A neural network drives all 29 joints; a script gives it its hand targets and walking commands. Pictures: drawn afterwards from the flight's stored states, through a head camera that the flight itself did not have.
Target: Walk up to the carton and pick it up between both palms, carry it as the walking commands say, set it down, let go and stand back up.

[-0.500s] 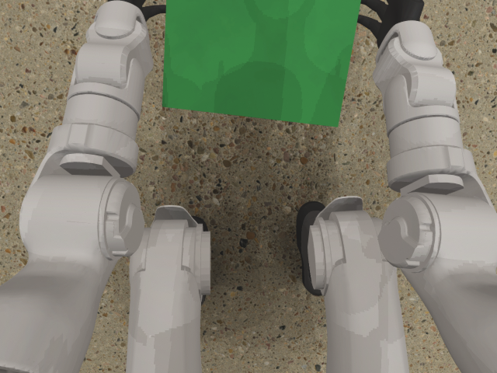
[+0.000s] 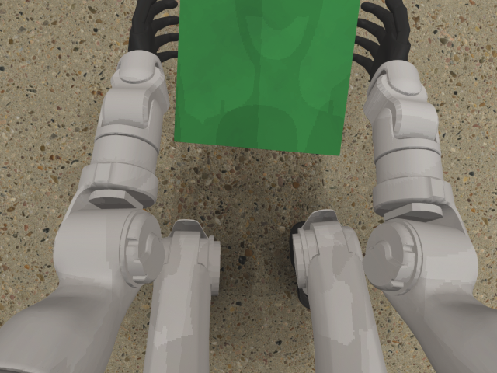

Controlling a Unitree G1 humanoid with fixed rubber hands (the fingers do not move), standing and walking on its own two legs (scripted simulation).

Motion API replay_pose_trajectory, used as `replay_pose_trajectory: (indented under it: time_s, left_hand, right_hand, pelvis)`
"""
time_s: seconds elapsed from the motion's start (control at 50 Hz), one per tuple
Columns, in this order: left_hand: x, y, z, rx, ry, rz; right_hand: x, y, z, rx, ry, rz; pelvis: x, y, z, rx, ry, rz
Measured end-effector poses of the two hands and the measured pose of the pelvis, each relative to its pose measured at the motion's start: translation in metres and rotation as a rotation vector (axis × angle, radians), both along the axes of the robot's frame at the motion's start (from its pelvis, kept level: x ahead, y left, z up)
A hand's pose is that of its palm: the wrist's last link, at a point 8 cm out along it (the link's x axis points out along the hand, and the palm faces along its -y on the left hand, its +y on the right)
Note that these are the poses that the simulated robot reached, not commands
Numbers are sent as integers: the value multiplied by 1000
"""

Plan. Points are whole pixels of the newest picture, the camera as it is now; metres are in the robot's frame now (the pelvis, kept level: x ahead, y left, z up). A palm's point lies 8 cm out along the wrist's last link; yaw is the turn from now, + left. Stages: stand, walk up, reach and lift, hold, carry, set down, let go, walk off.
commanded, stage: reach and lift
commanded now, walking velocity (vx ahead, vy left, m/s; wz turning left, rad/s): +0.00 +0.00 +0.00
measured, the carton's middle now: (262, 67) +0.54 -0.03 -0.19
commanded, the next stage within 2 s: none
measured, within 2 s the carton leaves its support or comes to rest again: neither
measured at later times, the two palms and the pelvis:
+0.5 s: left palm (128, 44) +0.52 +0.12 -0.03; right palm (418, 54) +0.49 -0.18 -0.02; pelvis +0.00 +0.00 +0.05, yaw +0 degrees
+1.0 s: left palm (95, 25) +0.50 +0.12 +0.04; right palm (470, 41) +0.48 -0.18 +0.05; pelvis +0.01 +0.00 +0.10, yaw +0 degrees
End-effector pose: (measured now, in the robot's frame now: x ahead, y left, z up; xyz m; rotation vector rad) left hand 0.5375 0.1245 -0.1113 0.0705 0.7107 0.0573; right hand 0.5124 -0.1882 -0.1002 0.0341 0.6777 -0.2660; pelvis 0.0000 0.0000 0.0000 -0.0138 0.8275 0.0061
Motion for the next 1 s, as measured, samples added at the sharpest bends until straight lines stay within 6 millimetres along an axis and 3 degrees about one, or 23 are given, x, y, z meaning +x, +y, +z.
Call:
replay_pose_trajectory:
  time_s: [0.36,0.64,1.0]
  left_hand:
    - [-14,-3,53,5,5,-3]
    - [-21,-2,102,7,-6,8]
    - [-36,-3,153,27,-3,37]
  right_hand:
    - [-14,4,50,-55,10,-78]
    - [-22,1,101,-21,-4,-20]
    - [-37,8,151,-59,7,-81]
  pelvis:
    - [-1,-1,31,10,9,-8]
    - [0,-2,61,9,-13,-10]
    - [13,0,102,9,-46,-7]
